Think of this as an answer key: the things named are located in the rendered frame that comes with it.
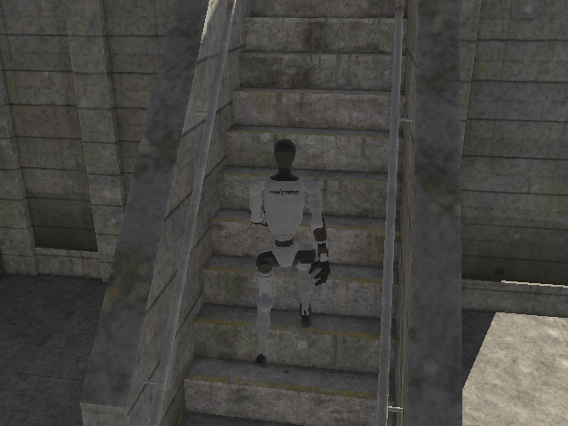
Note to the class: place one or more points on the stairs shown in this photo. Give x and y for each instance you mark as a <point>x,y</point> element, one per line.
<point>319,73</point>

